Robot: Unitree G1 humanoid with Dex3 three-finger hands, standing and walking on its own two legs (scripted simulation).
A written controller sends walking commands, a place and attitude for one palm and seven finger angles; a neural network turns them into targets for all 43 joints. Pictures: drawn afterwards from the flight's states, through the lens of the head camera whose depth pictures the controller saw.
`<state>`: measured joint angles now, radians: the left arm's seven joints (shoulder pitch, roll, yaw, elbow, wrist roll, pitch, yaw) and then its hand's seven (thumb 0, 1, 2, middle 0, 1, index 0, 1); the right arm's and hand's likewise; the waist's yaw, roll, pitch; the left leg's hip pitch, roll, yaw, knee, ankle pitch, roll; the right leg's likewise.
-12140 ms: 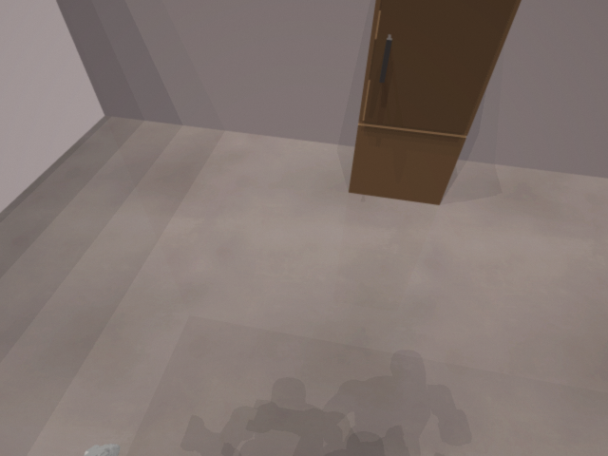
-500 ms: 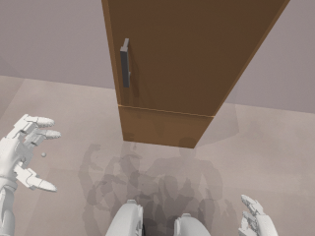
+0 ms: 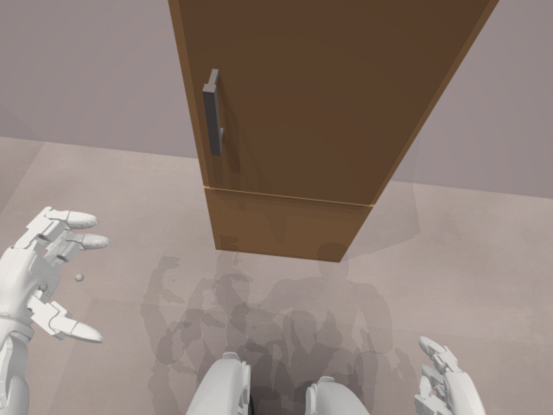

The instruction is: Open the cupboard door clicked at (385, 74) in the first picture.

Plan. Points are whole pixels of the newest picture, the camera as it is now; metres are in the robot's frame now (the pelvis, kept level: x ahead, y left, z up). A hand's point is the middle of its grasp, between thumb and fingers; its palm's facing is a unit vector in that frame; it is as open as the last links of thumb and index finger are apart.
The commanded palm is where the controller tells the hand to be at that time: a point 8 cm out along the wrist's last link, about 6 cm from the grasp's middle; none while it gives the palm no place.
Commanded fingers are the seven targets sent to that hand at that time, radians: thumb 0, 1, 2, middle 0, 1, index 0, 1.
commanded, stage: move the hooked fingers beside the handle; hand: left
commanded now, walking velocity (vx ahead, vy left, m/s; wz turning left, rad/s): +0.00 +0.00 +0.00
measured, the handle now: (215, 115) +0.59 +0.15 +0.03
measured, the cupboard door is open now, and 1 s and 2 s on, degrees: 0 0 0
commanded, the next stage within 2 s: none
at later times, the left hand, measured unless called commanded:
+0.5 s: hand (124, 221) +0.36 +0.25 +0.03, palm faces -0.02 -1.00 -0.05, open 14.0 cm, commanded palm +0.35 +0.29 +0.03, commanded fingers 0.00 -0.50 0.30 -0.30 -1.20 -0.30 -1.20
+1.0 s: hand (151, 179) +0.44 +0.23 +0.03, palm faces +0.00 -1.00 -0.03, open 14.0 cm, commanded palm +0.43 +0.27 +0.03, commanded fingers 0.00 -0.50 0.30 -0.30 -1.20 -0.30 -1.20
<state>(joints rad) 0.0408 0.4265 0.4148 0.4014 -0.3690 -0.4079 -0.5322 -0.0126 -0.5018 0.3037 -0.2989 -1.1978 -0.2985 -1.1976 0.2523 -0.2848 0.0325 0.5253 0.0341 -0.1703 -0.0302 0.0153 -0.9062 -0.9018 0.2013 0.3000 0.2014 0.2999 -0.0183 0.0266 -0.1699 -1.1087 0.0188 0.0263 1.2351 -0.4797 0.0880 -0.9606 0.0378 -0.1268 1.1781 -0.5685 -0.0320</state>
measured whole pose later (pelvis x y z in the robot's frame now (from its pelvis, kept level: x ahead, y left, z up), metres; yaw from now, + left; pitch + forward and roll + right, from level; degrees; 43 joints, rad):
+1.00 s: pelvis +0.01 -0.01 -0.01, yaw -1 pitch +24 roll -5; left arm -0.59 0.49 0.40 0.95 -0.19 -0.45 -0.39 -0.01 -0.50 0.30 -0.30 -1.20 -0.30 -1.20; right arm 0.30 -0.29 0.03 0.61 0.02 0.00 -0.02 0.01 -0.91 -0.90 0.20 0.30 0.20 0.30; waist -0.10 0.02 -0.17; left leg -1.20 0.04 0.04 1.27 -0.50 0.08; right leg -1.06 0.05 -0.11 1.23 -0.58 -0.04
